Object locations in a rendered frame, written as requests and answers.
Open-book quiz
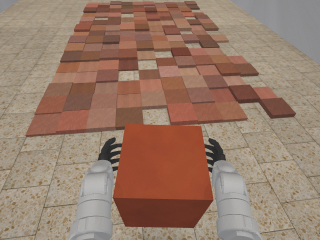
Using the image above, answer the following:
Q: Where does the left robot hand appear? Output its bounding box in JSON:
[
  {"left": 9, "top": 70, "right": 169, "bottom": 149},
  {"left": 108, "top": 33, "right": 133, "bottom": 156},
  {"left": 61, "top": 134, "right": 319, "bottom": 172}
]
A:
[{"left": 98, "top": 137, "right": 122, "bottom": 171}]

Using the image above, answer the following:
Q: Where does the carton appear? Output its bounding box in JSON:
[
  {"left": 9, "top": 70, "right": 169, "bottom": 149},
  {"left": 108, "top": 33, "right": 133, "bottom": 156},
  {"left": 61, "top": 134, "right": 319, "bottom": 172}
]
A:
[{"left": 113, "top": 124, "right": 214, "bottom": 228}]

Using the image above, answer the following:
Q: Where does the right robot hand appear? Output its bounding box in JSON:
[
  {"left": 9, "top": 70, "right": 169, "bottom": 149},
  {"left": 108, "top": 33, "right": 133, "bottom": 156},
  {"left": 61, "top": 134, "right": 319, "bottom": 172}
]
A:
[{"left": 204, "top": 138, "right": 226, "bottom": 173}]

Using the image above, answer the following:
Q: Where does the right robot forearm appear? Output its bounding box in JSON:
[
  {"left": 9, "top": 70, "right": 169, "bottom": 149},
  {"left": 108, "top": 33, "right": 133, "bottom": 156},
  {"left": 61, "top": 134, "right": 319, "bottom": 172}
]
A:
[{"left": 211, "top": 160, "right": 263, "bottom": 240}]

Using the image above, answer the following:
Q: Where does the left robot forearm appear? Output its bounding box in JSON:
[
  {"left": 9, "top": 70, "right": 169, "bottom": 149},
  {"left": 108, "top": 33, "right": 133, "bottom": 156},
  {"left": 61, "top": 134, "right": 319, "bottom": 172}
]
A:
[{"left": 68, "top": 160, "right": 114, "bottom": 240}]

